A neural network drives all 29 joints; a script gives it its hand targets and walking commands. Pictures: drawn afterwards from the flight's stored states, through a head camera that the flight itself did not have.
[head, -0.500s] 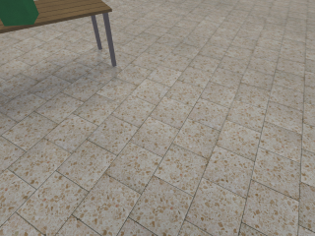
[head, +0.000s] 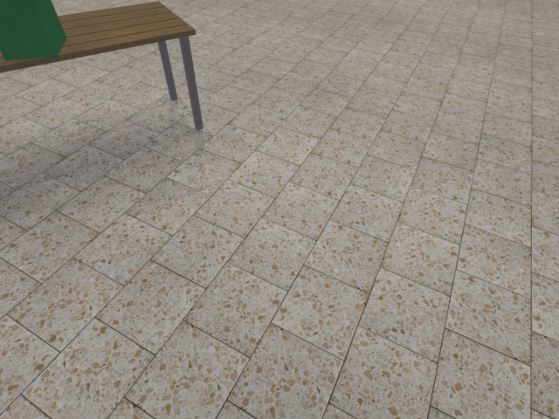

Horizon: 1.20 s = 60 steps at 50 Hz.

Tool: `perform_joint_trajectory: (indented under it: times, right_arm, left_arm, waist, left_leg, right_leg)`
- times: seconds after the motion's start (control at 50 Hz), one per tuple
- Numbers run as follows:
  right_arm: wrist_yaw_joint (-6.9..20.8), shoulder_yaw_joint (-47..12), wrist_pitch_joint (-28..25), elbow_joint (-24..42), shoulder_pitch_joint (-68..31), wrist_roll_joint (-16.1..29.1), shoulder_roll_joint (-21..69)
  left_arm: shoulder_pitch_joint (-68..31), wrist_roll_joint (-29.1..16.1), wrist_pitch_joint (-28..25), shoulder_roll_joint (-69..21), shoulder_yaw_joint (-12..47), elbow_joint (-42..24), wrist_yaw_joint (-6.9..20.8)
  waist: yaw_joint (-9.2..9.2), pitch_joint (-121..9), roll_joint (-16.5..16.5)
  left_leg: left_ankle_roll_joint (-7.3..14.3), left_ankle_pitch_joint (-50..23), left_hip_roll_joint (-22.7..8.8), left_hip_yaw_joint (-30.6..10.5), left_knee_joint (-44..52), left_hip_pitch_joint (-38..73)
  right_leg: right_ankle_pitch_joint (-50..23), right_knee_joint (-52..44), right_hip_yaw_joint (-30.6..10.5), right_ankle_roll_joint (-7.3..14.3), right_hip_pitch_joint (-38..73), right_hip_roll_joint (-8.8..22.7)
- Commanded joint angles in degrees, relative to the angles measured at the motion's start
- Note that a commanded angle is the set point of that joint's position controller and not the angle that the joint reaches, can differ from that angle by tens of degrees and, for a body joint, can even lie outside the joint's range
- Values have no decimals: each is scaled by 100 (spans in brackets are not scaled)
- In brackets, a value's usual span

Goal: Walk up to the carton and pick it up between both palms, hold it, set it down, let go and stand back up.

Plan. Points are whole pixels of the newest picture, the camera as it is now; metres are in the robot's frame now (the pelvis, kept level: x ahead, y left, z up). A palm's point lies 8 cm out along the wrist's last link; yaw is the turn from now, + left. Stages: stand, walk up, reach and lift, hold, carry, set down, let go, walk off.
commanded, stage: stand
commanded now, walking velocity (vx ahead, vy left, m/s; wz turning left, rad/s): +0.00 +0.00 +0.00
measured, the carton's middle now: (23, 18) +1.64 +1.05 -0.05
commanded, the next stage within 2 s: walk up in 0.70 s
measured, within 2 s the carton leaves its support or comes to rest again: neither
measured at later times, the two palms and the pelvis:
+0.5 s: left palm out of the picture -0.04 +0.20 -0.15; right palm out of the picture -0.04 -0.19 -0.15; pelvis +0.00 +0.00 +0.00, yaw +1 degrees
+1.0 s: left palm out of the picture -0.06 +0.23 -0.14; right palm out of the picture -0.04 -0.21 -0.15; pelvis -0.02 +0.01 +0.00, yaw +5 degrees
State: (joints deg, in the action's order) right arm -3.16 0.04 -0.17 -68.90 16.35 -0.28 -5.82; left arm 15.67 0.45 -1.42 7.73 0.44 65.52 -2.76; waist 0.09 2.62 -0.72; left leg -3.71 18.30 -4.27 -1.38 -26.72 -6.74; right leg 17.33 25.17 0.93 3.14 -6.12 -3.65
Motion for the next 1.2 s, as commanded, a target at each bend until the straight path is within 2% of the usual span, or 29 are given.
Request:
perform_joint_trajectory:
  times: [0.0, 0.02, 0.08, 0.12, 0.18, 0.3, 0.32, 0.34, 0.42, 0.48, 0.5, 0.52, 0.62, 0.7, 0.78, 0.84, 0.86, 0.88, 0.9, 0.92, 0.94, 0.98, 1.0, 1.02, 1.06, 1.1, 1.14, 1.16, 1.18]
  right_arm:
    - [-19, 50, 15, -20, 721, -31, -347]
    - [-21, 144, 35, 10, 568, -71, -596]
    - [11, 57, 38, -108, 907, -99, -511]
    - [14, 100, 1, -52, 774, 29, -595]
    - [12, 18, 52, -146, 873, -78, -241]
    - [-24, 89, 35, 76, 741, 9, -416]
    - [-24, 115, 11, 47, 717, -17, -464]
    - [-8, 75, 42, 94, 491, -86, -356]
    - [-14, 149, 50, -36, 840, 25, -418]
    - [2, 35, 24, -69, 925, 16, -31]
    - [13, 37, 13, -189, 906, 34, -213]
    - [-36, 38, -6, -36, 705, -14, -349]
    - [-25, 61, 22, -65, 700, -7, -316]
    - [-60, 96, 22, -50, 677, 31, -449]
    - [-15, 84, 123, -43, 808, -25, -272]
    - [-17, 74, 130, 21, 754, 10, -246]
    - [-22, -16, 110, -33, 833, 28, -115]
    - [126, 342, 51, 733, 296, -138, -892]
    - [156, 386, 45, 1140, -167, -135, -936]
    - [166, 369, 101, 1270, -228, -300, -825]
    - [244, 454, 124, 1294, -213, -424, -740]
    - [325, 509, 93, 1446, 64, -401, -911]
    - [360, 633, 104, 1492, 329, -376, -878]
    - [421, 592, 85, 1514, 512, -336, -791]
    - [485, 577, 90, 1795, 163, -242, -805]
    - [542, 586, 120, 1970, 38, -184, -763]
    - [631, 535, 51, 2235, 15, -140, -825]
    - [673, 489, -44, 2104, 197, -129, -673]
    - [680, 548, -56, 2154, 141, -131, -884]
  left_arm:
    - [689, -61, 52, 83, 22, 142, -21]
    - [603, -12, 36, 85, 59, 60, -22]
    - [706, 28, -9, 756, -175, -52, 1]
    - [703, -33, 3, -207, 117, 133, 6]
    - [761, 8, 43, 551, -106, -6, 38]
    - [788, -26, 18, 11, 62, 109, -25]
    - [532, -36, 5, -59, 67, 73, -36]
    - [775, -25, -27, 204, 13, 24, -17]
    - [727, 5, -17, 238, -4, -51, -20]
    - [1006, -12, -31, 393, 0, 85, -16]
    - [1258, -48, -16, 470, -37, 171, -22]
    - [1031, 14, -72, 686, -119, 78, -30]
    - [1152, -33, -86, 328, -76, 151, 5]
    - [676, -24, -63, 404, -73, -63, -61]
    - [1173, -30, 11, 148, -32, 154, 2]
    - [1143, -5, 0, 134, -11, 136, -19]
    - [1170, -39, 23, 393, -101, 80, -35]
    - [1070, 416, -99, 1121, -517, -655, -74]
    - [1542, 397, -89, 1566, -700, -506, -105]
    - [1477, 400, -155, 1352, -694, -515, -174]
    - [1275, 448, -181, 1000, -593, -592, -225]
    - [1043, 461, -300, 825, -572, -648, -192]
    - [569, 489, -353, 1061, -596, -774, -155]
    - [621, 488, -356, 1019, -564, -872, -150]
    - [418, 506, -348, 966, -541, -970, -59]
    - [-56, 516, -396, 1314, -597, -1160, -71]
    - [-21, 574, -454, 1309, -543, -1237, 35]
    - [80, 494, -378, 1263, -520, -1214, 71]
    - [53, 517, -370, 1462, -527, -1286, 101]
  waist:
    - [21, 393, 375]
    - [41, 466, -103]
    - [-49, 148, -468]
    - [57, 589, 137]
    - [-171, 553, -262]
    - [38, 245, 305]
    - [108, 320, 153]
    - [-119, 305, -140]
    - [-28, 273, 254]
    - [66, 289, -18]
    - [-105, 193, 0]
    - [29, 202, -143]
    - [-173, 362, -317]
    - [80, 461, 74]
    - [-55, 741, 15]
    - [-57, 505, 298]
    - [-115, 532, -331]
    - [-655, 317, 178]
    - [-878, 708, 1038]
    - [-862, 1007, 511]
    - [-706, 1097, -60]
    - [-449, 1109, 114]
    - [-202, 983, 491]
    - [-248, 947, 186]
    - [-319, 1009, 875]
    - [-53, 1267, 763]
    - [36, 1256, 1214]
    - [20, 1152, 1026]
    - [114, 1028, 1175]
  left_leg:
    - [336, -1743, -280, -110, 391, -112]
    - [307, -1968, -198, -5, 298, -184]
    - [187, -2090, -172, -21, 530, 72]
    - [313, -1492, -154, -132, 412, -508]
    - [226, -1747, -162, -31, 465, -325]
    - [254, -1587, -188, -44, 512, -115]
    - [301, -1685, -153, -23, 517, -278]
    - [290, -1686, -150, 72, 358, -514]
    - [202, -1368, -112, 21, 443, -554]
    - [194, -1447, -92, 28, 300, -295]
    - [209, -1534, -119, -1, 404, -222]
    - [247, -1772, -219, 50, 382, -3]
    - [249, -1734, -201, 31, 510, -305]
    - [276, -1652, -215, -16, 432, -400]
    - [232, -1067, -164, -113, 534, -495]
    - [249, -1180, -141, -42, 553, -410]
    - [263, -1054, -169, -93, 747, -400]
    - [409, 1549, 302, -162, -832, -1861]
    - [341, 1655, 316, 323, -2124, -3324]
    - [239, 1153, -185, 83, -3270, -4022]
    - [249, 797, -434, -160, -3681, -3985]
    - [303, 290, -491, -261, -3893, -3725]
    - [212, 394, -755, -431, -3733, -3547]
    - [191, 197, -602, -215, -3655, -3254]
    - [171, 307, -601, -17, -3152, -3131]
    - [159, 166, -749, -303, -2766, -2825]
    - [362, -48, -777, -136, -1928, -2126]
    - [421, -167, -435, 512, -1807, -1591]
    - [549, -417, -466, 470, -1703, -1007]
  right_leg:
    - [-2149, -515, -524, 50, -270, 742]
    - [-2346, -453, -437, 19, -331, 753]
    - [-2233, -330, -446, 70, -205, 859]
    - [-2190, -576, -494, 61, -46, 789]
    - [-1623, -445, -563, 59, -157, 793]
    - [-2073, -510, -490, 27, -52, 747]
    - [-2179, -472, -503, 20, -73, 824]
    - [-2494, -495, -571, -42, 247, 872]
    - [-2518, -478, -501, -74, 359, 875]
    - [-3208, -416, -568, 40, 135, 1041]
    - [-3228, -366, -540, 40, 173, 1000]
    - [-2966, -382, -565, 101, -97, 969]
    - [-2499, -438, -548, 95, -68, 898]
    - [-2337, -536, -523, 88, -195, 829]
    - [-1134, -758, -577, -136, -408, 755]
    - [-1614, -714, -549, -6, -184, 844]
    - [-1144, -713, -605, 6, -292, 744]
    - [1506, -570, -1004, 310, 1081, 1325]
    - [2859, -1482, -2175, 758, 1423, 2355]
    - [2882, -1715, -2885, 888, 1292, 3149]
    - [2489, -1686, -2840, 934, 926, 3275]
    - [1824, -1697, -1966, 572, 520, 2887]
    - [1731, -1587, -1744, 797, 398, 2879]
    - [1638, -1645, -1411, 620, 216, 2723]
    - [1393, -1550, -691, 786, -55, 2457]
    - [1713, -1766, -503, 1037, -625, 2704]
    - [1088, -1375, 250, 908, -959, 2335]
    - [1437, -1145, 607, 775, -1245, 2170]
    - [1704, -1063, 462, 783, -1625, 2357]
